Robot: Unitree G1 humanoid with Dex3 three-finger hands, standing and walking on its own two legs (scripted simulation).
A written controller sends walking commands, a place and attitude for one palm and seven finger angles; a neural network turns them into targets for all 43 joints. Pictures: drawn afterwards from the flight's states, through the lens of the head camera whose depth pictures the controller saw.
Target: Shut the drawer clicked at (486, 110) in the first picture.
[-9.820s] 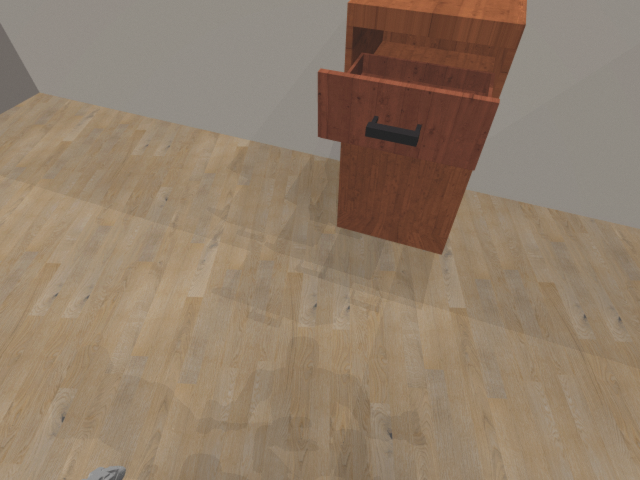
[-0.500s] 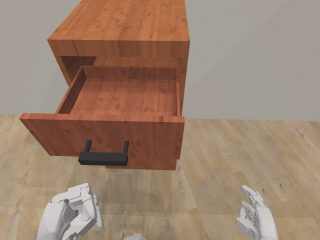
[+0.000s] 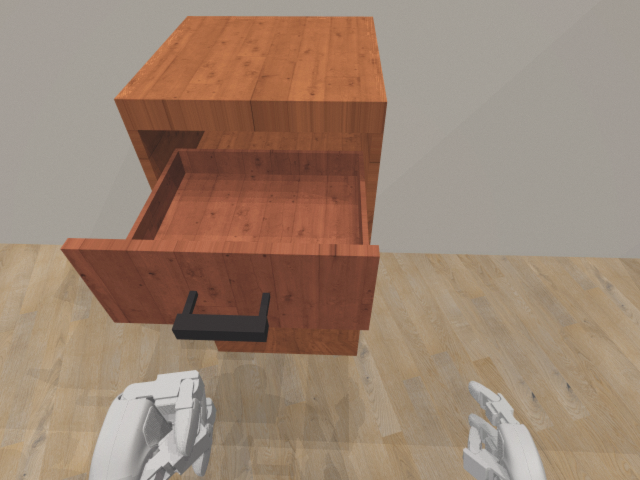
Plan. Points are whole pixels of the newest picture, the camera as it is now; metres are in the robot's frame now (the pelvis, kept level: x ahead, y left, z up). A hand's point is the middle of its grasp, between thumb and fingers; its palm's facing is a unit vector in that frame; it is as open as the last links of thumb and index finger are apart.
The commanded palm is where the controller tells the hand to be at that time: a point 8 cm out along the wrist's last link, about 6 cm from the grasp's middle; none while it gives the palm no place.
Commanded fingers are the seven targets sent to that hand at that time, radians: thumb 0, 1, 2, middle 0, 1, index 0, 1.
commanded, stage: raise the hand and make a fist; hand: left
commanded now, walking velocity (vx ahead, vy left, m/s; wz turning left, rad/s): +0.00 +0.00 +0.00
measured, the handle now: (225, 313) +0.34 +0.16 +0.02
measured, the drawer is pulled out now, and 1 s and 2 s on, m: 0.29 0.29 0.29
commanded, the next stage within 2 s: bring the fist close to the handle in 0.22 s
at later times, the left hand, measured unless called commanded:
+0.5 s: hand (216, 431) +0.16 +0.11 +0.10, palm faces +0.04 -1.00 -0.02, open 3.3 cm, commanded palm +0.13 +0.17 +0.10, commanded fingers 0.00 0.90 0.90 -1.40 -1.60 -1.40 -1.60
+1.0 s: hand (228, 408) +0.20 +0.12 +0.05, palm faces +0.01 -1.00 -0.02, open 3.3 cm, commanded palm +0.18 +0.17 +0.05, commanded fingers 0.00 0.90 0.90 -1.40 -1.60 -1.40 -1.60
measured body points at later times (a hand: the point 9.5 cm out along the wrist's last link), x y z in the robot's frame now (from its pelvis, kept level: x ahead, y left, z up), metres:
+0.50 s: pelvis +0.01 -0.02 +0.00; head +0.01 -0.04 +0.45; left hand +0.15 +0.17 +0.10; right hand +0.20 -0.24 -0.06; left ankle +0.04 +0.08 -0.69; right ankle -0.02 -0.09 -0.69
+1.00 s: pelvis +0.00 -0.02 -0.02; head +0.04 -0.03 +0.43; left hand +0.19 +0.17 +0.05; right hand +0.18 -0.26 -0.09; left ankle +0.04 +0.08 -0.69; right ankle -0.02 -0.09 -0.69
